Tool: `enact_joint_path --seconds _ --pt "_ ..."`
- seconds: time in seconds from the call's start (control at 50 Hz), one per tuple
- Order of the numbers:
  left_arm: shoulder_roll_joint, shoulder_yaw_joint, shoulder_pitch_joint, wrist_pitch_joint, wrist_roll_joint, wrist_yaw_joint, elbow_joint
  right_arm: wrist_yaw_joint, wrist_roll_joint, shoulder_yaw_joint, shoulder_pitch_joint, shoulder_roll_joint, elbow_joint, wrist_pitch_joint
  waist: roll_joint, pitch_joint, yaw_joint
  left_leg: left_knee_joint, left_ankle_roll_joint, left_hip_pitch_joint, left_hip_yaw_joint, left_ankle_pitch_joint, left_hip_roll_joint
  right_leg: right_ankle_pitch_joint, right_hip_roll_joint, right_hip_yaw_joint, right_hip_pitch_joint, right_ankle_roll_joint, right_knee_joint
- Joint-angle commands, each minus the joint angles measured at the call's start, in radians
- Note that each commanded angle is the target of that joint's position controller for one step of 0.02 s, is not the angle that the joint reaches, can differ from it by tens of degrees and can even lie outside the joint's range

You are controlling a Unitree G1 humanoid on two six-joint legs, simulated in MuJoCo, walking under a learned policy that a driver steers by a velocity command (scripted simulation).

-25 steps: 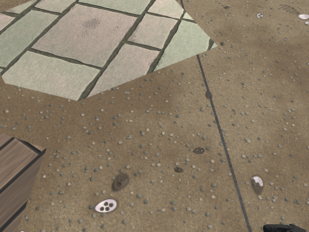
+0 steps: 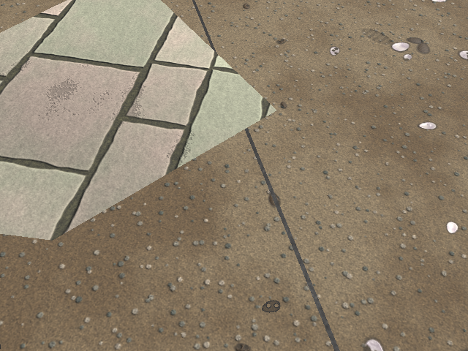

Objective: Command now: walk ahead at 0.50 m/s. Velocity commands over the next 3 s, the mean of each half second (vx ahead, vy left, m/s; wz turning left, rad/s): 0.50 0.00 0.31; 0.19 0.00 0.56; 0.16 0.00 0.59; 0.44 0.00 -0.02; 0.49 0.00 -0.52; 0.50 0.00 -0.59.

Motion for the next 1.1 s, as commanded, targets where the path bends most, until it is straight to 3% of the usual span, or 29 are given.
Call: enact_joint_path --seconds 0.02,0.06,0.08,0.1,0.12,0.14,0.16,0.18,0.2,0.24,0.3,0.42,0.48,0.52,0.58,0.6,0.62,0.64,0.66,0.68,0.7,0.72,0.74,0.76,0.8,0.86,0.92,1.0,1.1 --pt "0.087 0.016 -0.115 -0.024 -0.004 -0.017 -0.098 -0.011 0.006 -0.043 0.035 -0.178 -0.013 0.009 0.107 0.060 0.017 0.015 0.139 0.050 -0.131 0.413 0.327 -0.075 0.014 -0.002 -0.036 -0.033 -0.050" --pt "0.125 0.034 -0.019 -0.028 -0.001 -0.017 -0.077 -0.014 0.008 -0.047 0.010 -0.190 -0.014 0.018 0.130 -0.002 0.080 0.135 0.117 0.053 -0.126 0.662 0.314 -0.138 0.061 -0.038 0.138 -0.064 -0.071" --pt "0.165 0.058 0.130 -0.029 0.002 -0.009 -0.032 -0.013 0.006 -0.040 -0.004 -0.174 -0.018 0.023 0.115 -0.090 0.156 0.302 0.093 0.001 -0.099 0.748 0.264 -0.113 0.082 -0.055 0.352 -0.092 -0.094" --pt "0.232 0.080 0.319 -0.029 0.017 0.003 0.008 -0.013 -0.008 -0.022 -0.006 -0.138 -0.042 0.022 0.046 -0.238 0.224 0.579 0.062 -0.201 -0.069 0.544 0.206 -0.086 -0.059 0.091 0.676 -0.150 -0.045" --pt "0.309 0.099 0.394 -0.021 0.019 0.005 0.031 -0.003 -0.009 0.016 0.127 -0.004 -0.050 0.002 -0.205 -0.380 0.170 0.956 -0.011 -0.622 -0.039 -0.083 0.021 -0.271 -0.312 0.543 1.050 -0.301 -0.117" --pt "0.207 0.071 0.392 -0.019 0.012 0.007 0.023 -0.001 0.013 -0.004 0.080 -0.093 -0.033 -0.017 -0.155 -0.387 0.207 1.089 -0.001 -0.728 -0.189 -0.306 0.034 -0.385 -0.326 0.667 1.024 -0.290 -0.220" --pt "0.166 0.057 0.315 -0.022 0.011 0.012 0.015 0.000 0.041 -0.026 -0.012 -0.161 -0.064 -0.027 -0.110 -0.226 0.198 1.118 0.012 -0.791 -0.190 -0.236 0.085 -0.378 -0.295 0.509 0.891 -0.236 -0.247" --pt "0.140 0.048 0.239 -0.025 0.014 0.014 0.004 -0.006 0.041 -0.027 -0.061 -0.157 -0.075 -0.028 -0.053 -0.142 0.165 1.079 0.012 -0.766 -0.162 -0.144 0.139 -0.316 -0.258 0.385 0.748 -0.206 -0.278" --pt "0.107 0.040 0.186 -0.030 0.017 0.011 0.005 -0.011 0.028 -0.032 -0.084 -0.143 -0.076 -0.021 -0.029 -0.073 0.139 1.024 0.007 -0.734 -0.156 -0.082 0.168 -0.258 -0.222 0.294 0.630 -0.188 -0.320" --pt "0.080 0.035 0.140 -0.041 0.029 0.008 0.012 -0.013 0.024 -0.036 -0.036 -0.101 -0.061 0.009 -0.061 -0.039 0.086 0.973 0.001 -0.629 -0.163 -0.014 0.202 -0.196 -0.179 0.169 0.503 -0.168 -0.384" --pt "0.108 0.046 0.138 -0.052 0.031 0.014 0.034 -0.014 0.020 -0.036 -0.059 -0.064 -0.081 0.039 -0.032 0.007 0.066 0.918 -0.014 -0.667 -0.164 0.059 0.213 -0.095 -0.176 0.049 0.451 -0.178 -0.432" --pt "0.147 0.057 0.174 -0.038 0.027 0.041 0.058 0.014 0.007 -0.029 -0.219 -0.044 -0.142 0.031 0.001 0.051 0.106 0.602 -0.025 -0.704 -0.100 0.327 0.195 -0.016 -0.146 -0.137 0.507 -0.150 -0.454" --pt "0.168 0.065 0.233 -0.022 0.016 0.047 0.079 0.032 0.006 -0.019 -0.321 -0.032 -0.190 0.029 0.020 0.082 0.146 0.501 -0.010 -0.735 -0.054 0.327 0.185 0.017 -0.176 -0.178 0.603 -0.147 -0.435" --pt "0.178 0.069 0.234 0.001 0.009 0.052 0.083 0.046 0.000 -0.020 -0.358 -0.036 -0.222 0.030 0.012 0.098 0.143 0.445 0.003 -0.734 -0.013 0.280 0.159 0.212 -0.187 -0.213 0.660 -0.131 -0.357" --pt "0.217 0.080 0.197 0.032 -0.010 0.069 0.064 0.061 -0.003 -0.047 -0.252 -0.089 -0.230 0.032 -0.050 -0.001 0.066 0.432 0.045 -0.557 0.061 0.155 0.063 0.641 -0.185 -0.237 0.702 -0.089 -0.131" --pt "0.224 0.082 0.175 0.040 -0.014 0.072 0.054 0.060 0.001 -0.069 -0.140 -0.130 -0.207 0.032 -0.047 -0.062 0.006 0.389 0.070 -0.424 0.066 0.170 0.027 0.660 -0.165 -0.241 0.681 -0.066 0.022" --pt "0.212 0.077 0.164 0.039 -0.016 0.071 0.045 0.044 -0.001 -0.097 -0.015 -0.186 -0.178 0.032 -0.003 -0.128 -0.064 0.286 0.105 -0.220 0.034 0.321 0.008 0.513 -0.114 -0.254 0.585 -0.015 0.241" --pt "0.109 0.046 0.217 0.028 0.036 0.062 0.018 0.016 -0.006 -0.114 0.014 -0.282 -0.171 0.039 0.223 -0.211 -0.010 0.340 0.168 0.056 -0.234 0.750 0.207 -0.243 -0.020 -0.245 0.304 0.047 0.560" --pt "0.064 0.022 0.327 0.006 0.038 0.046 -0.010 0.019 -0.031 -0.113 -0.051 -0.338 -0.231 0.034 0.319 -0.410 0.075 0.287 0.430 0.311 -0.745 0.859 0.461 -0.805 0.165 -0.064 0.007 0.097 0.895" --pt "0.159 0.043 0.236 -0.009 0.006 0.036 -0.003 0.029 -0.024 -0.097 -0.041 -0.267 -0.253 0.037 0.122 -0.461 -0.007 0.232 0.392 0.274 -0.671 0.784 0.424 -0.750 0.107 0.090 -0.021 0.074 0.922" --pt "0.161 0.045 0.158 -0.012 -0.017 0.037 -0.034 0.030 -0.013 -0.084 -0.102 -0.220 -0.259 0.031 0.100 -0.323 0.008 0.215 0.343 0.152 -0.531 0.698 0.375 -0.659 0.072 0.075 -0.066 0.052 0.867" --pt "0.150 0.046 0.144 -0.006 -0.003 0.052 -0.021 0.027 0.004 -0.077 -0.159 -0.187 -0.260 0.030 0.022 -0.203 0.045 0.191 0.287 0.000 -0.440 0.626 0.316 -0.583 0.030 0.063 -0.062 0.055 0.782" --pt "0.165 0.054 0.141 0.008 0.014 0.064 -0.021 0.019 0.007 -0.069 -0.198 -0.159 -0.268 0.034 0.040 -0.151 0.070 0.167 0.264 -0.124 -0.395 0.587 0.286 -0.535 0.007 0.065 -0.020 0.058 0.715" --pt "0.172 0.059 0.153 0.025 0.017 0.067 -0.022 0.014 -0.008 -0.066 -0.214 -0.154 -0.276 0.039 0.069 -0.134 0.096 0.143 0.254 -0.220 -0.373 0.571 0.264 -0.509 0.002 0.069 0.049 0.057 0.685" --pt "0.146 0.057 0.176 0.043 0.023 0.072 -0.027 0.008 -0.022 -0.072 -0.219 -0.173 -0.285 0.040 0.096 -0.141 0.114 0.132 0.257 -0.295 -0.344 0.624 0.240 -0.478 0.022 0.057 0.095 0.071 0.623" --pt "0.132 0.052 0.148 0.054 0.029 0.082 -0.043 -0.011 -0.011 -0.079 -0.205 -0.195 -0.289 0.049 0.109 -0.167 0.107 0.146 0.241 -0.288 -0.341 0.594 0.221 -0.416 0.042 0.066 0.068 0.097 0.504" --pt "0.132 0.050 0.089 0.063 0.024 0.082 -0.065 -0.030 -0.002 -0.077 -0.211 -0.195 -0.301 0.073 0.135 -0.162 0.087 0.142 0.204 -0.289 -0.381 0.340 0.195 -0.343 0.054 0.086 0.055 0.111 0.389" --pt "0.133 0.048 0.033 0.054 0.017 0.074 -0.090 -0.039 -0.008 -0.076 -0.213 -0.195 -0.311 0.091 0.178 -0.121 0.062 0.147 0.182 -0.298 -0.452 0.150 0.177 -0.325 0.083 0.102 0.085 0.112 0.242" --pt "0.145 0.053 0.075 0.023 0.009 0.052 -0.092 -0.036 0.001 -0.070 -0.223 -0.185 -0.330 0.107 0.206 -0.134 0.084 0.252 0.160 -0.238 -0.544 0.363 0.171 -0.341 0.115 0.094 0.225 0.076 -0.001"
